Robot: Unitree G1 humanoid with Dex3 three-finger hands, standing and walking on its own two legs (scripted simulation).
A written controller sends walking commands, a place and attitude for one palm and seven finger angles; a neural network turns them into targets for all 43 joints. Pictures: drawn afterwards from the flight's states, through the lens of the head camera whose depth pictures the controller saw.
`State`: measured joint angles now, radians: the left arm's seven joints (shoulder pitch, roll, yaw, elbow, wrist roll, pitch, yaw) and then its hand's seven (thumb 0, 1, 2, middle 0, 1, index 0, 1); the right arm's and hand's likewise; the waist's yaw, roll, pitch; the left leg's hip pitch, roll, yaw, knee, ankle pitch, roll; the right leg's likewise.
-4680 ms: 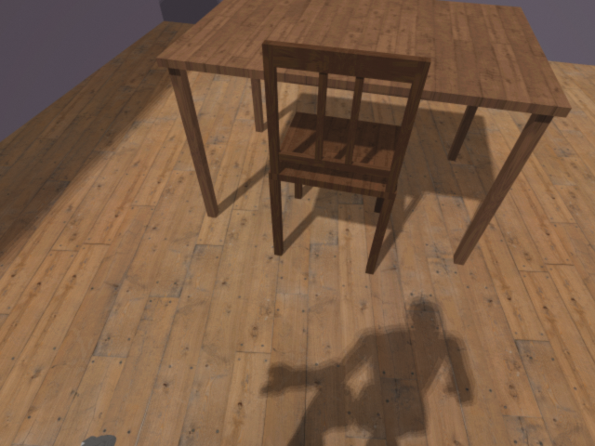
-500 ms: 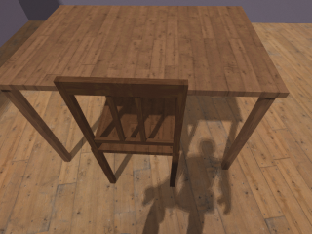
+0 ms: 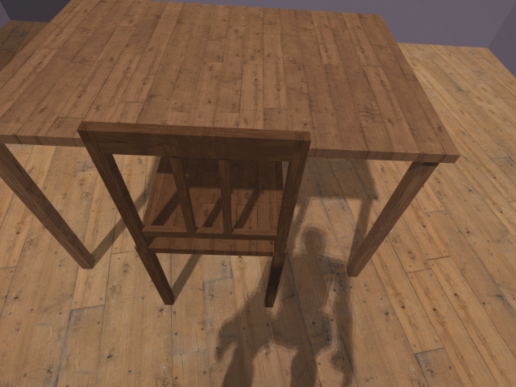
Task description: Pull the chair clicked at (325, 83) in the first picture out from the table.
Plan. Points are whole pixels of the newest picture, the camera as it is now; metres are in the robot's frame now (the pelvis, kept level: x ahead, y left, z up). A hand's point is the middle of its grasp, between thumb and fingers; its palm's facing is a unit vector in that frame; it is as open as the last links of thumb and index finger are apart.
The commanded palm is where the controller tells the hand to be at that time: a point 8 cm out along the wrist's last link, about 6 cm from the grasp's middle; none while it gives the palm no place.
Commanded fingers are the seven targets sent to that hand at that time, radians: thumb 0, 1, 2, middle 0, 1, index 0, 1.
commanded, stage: come to a stop and stand still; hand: left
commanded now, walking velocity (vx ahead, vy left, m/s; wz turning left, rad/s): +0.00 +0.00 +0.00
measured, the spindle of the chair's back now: (184, 196) +0.51 +0.18 -0.09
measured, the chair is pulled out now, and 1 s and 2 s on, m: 0.00 0.00 0.00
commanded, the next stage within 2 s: look again from close up in 0.44 s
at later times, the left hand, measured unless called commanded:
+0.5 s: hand out of the picture -0.01 +0.13 -0.18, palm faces +0.07 -0.98 -0.17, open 7.3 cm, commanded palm none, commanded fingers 0.00 0.90 0.90 -0.20 -0.30 -0.20 -0.30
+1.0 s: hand out of the picture +0.00 +0.20 -0.17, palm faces +0.01 -0.98 -0.22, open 7.4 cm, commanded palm none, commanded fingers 0.00 0.90 0.90 -0.20 -0.30 -0.20 -0.30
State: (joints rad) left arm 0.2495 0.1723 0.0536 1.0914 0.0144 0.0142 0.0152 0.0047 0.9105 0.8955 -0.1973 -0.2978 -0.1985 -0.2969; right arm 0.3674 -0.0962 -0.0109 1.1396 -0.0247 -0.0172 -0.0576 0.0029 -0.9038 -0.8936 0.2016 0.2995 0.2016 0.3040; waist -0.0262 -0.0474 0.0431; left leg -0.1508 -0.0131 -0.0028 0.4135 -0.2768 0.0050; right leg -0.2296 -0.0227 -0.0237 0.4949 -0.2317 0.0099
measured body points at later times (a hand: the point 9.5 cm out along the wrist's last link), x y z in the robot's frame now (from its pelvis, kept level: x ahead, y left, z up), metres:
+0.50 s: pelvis +0.00 -0.03 +0.00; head +0.02 -0.03 +0.45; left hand -0.01 +0.19 -0.16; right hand +0.01 -0.26 -0.16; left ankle -0.04 +0.12 -0.74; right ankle -0.01 -0.12 -0.74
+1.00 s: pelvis -0.01 +0.01 +0.00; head +0.00 +0.01 +0.45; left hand +0.00 +0.25 -0.16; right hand -0.02 -0.20 -0.16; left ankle -0.04 +0.11 -0.74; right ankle -0.01 -0.12 -0.74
